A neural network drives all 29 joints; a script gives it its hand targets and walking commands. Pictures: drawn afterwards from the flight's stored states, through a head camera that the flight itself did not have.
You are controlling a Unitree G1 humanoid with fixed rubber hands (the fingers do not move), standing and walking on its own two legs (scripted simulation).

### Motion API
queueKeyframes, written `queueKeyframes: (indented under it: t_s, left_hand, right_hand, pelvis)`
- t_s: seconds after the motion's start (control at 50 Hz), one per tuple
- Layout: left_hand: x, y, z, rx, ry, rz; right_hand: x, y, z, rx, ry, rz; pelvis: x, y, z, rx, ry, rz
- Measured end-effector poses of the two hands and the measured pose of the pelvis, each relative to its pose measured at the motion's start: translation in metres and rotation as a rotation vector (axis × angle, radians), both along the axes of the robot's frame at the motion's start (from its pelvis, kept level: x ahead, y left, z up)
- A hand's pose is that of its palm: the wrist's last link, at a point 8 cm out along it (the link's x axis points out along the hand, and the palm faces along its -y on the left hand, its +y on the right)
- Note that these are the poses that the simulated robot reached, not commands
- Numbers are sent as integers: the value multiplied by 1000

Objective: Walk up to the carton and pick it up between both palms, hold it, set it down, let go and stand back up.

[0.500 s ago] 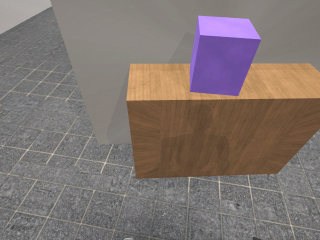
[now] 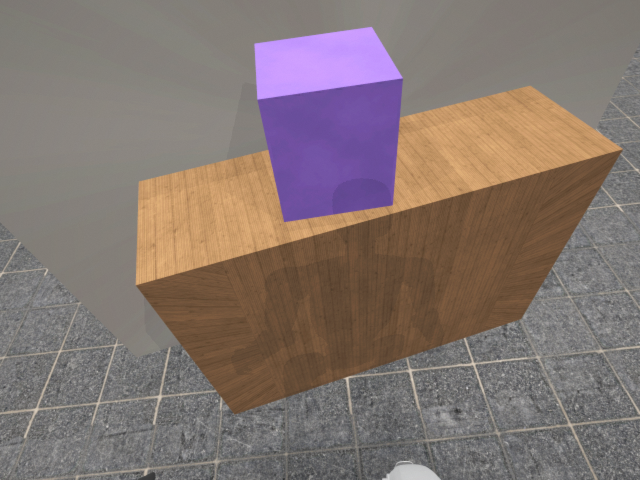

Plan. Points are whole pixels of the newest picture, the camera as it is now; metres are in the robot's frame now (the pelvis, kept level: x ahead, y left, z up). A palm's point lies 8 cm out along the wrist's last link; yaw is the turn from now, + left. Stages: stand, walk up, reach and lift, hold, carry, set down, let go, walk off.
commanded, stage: walk up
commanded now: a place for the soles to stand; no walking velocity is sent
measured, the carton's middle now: (326, 127) +0.69 -0.03 +0.08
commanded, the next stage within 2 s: none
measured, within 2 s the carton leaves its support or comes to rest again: neither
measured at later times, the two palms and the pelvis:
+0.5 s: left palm out of the picture +0.15 +0.29 -0.11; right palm (502, 428) +0.20 -0.22 -0.08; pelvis +0.05 +0.03 +0.00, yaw +4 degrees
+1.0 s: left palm out of the picture +0.11 +0.30 -0.08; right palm (511, 475) +0.15 -0.21 -0.08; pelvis +0.05 +0.04 +0.03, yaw +6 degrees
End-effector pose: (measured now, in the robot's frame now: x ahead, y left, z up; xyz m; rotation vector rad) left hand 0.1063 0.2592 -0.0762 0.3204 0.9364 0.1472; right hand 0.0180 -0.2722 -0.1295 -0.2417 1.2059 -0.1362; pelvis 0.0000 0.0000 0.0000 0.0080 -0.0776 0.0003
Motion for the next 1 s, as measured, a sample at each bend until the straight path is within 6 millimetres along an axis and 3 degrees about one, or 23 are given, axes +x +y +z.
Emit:
queueKeyframes:
  t_s: [0.14,0.24,0.34,0.46,0.58,0.74,1.0]
  left_hand:
    - [-6,2,7,21,72,63]
    - [-2,14,-3,5,90,85]
    - [16,32,-27,-44,86,96]
    - [37,37,-32,-65,72,104]
    - [39,28,-15,-82,41,71]
    - [39,37,6,-85,-4,84]
    - [7,45,-2,-95,65,109]
  right_hand:
    - [88,11,11,15,-86,80]
    - [136,29,22,9,-132,122]
    - [164,49,30,-11,-179,154]
    - [182,55,46,-30,-243,142]
    - [188,60,53,6,-265,121]
    - [169,71,53,48,-232,127]
    - [134,65,54,-2,-162,112]
  pelvis:
    - [30,4,12,-21,3,16]
    - [42,12,11,-28,10,33]
    - [48,24,1,14,8,57]
    - [51,27,3,12,36,73]
    - [51,30,14,-23,33,85]
    - [49,36,25,-27,36,95]
    - [48,39,28,-26,53,100]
